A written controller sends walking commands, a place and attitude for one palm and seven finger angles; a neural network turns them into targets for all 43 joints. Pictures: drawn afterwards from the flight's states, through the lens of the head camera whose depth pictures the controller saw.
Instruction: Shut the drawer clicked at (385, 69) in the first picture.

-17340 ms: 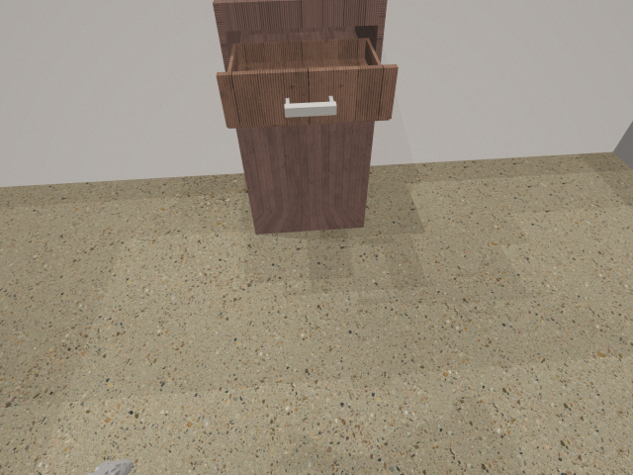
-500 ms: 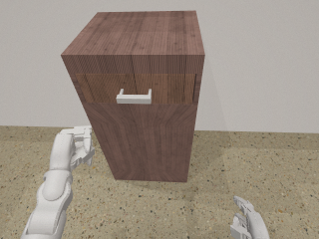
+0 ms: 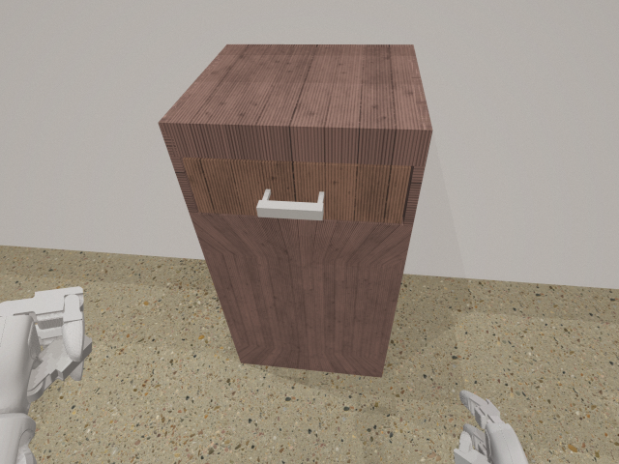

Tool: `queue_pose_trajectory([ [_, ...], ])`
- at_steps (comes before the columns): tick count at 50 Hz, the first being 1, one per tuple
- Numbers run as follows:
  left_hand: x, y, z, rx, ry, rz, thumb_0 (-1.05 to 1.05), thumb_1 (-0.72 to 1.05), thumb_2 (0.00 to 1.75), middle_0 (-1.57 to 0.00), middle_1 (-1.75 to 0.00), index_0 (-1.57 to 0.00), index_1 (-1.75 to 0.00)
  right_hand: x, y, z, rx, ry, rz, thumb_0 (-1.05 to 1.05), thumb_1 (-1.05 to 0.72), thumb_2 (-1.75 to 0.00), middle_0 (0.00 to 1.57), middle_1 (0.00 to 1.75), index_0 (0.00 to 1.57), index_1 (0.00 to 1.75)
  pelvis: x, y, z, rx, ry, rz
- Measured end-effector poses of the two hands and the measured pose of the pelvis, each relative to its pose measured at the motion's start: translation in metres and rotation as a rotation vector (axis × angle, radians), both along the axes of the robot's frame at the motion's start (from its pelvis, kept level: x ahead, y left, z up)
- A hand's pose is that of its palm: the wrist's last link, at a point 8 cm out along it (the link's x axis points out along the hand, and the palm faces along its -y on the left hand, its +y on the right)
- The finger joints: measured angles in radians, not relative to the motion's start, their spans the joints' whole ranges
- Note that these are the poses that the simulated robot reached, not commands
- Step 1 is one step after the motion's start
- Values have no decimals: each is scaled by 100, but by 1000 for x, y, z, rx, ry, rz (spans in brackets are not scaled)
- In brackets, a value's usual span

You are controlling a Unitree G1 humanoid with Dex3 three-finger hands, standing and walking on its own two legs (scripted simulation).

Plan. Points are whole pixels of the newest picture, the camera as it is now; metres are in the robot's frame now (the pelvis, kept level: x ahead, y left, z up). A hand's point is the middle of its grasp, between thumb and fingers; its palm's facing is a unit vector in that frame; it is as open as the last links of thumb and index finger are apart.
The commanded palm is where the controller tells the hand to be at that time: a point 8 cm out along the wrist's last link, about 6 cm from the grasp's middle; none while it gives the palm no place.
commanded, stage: draw the hand back to the body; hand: left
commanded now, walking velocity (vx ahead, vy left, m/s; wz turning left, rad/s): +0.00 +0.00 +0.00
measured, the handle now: (292, 202) +0.59 +0.12 +0.01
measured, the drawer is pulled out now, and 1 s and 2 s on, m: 0.00 0.00 0.00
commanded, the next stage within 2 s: step back with the hand held close in 0.12 s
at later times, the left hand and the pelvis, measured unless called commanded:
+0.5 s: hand (98, 342) +0.19 +0.24 +0.15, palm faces +0.29 -0.84 -0.46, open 3.3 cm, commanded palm +0.12 +0.29 +0.17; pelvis -0.02 +0.01 +0.00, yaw -1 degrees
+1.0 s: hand (60, 421) +0.11 +0.24 +0.14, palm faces +0.33 -0.83 -0.45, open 3.3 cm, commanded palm +0.04 +0.29 +0.17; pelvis -0.08 +0.00 -0.01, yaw +2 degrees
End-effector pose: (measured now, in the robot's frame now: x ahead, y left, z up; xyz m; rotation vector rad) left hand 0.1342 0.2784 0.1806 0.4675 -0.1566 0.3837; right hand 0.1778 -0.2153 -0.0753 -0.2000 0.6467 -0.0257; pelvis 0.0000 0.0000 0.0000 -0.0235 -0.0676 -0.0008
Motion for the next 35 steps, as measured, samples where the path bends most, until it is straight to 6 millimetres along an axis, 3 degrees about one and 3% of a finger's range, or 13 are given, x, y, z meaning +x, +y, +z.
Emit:
queue_pose_trajectory([
  [10, 1, 2, -13, -52, 13, 12, 2, 89, 90, -141, -160, -141, -160, -5, 7, 0, -17, 3, 15, 1, -90, -90, 20, 30, 21, 30, -5, 5, -1, 1, -1, 6],
  [19, 11, 15, 15, 75, -77, -22, 2, 89, 90, -141, -160, -141, -160, -17, 4, -1, -12, 31, -22, 1, -90, -90, 21, 30, 21, 30, -10, 6, -1, 0, 34, -8],
  [24, 17, 8, -9, 49, 32, -80, 2, 90, 90, -141, -160, -141, -160, -32, -9, -6, -37, 86, -78, 1, -90, -90, 21, 30, 21, 30, -18, 11, -1, 7, 75, -19],
  [29, 6, 2, -22, 54, 114, -133, 2, 89, 89, -141, -160, -141, -160, -49, -20, -8, -70, 129, -134, 1, -90, -90, 20, 30, 21, 30, -25, 14, -4, 12, 95, -18],
  [35, -15, 12, -5, 121, 37, -113, 2, 89, 89, -141, -160, -141, -160, -59, -19, -3, -93, 108, -142, 1, -90, -90, 20, 30, 20, 30, -38, 14, -8, 22, 82, -12],
])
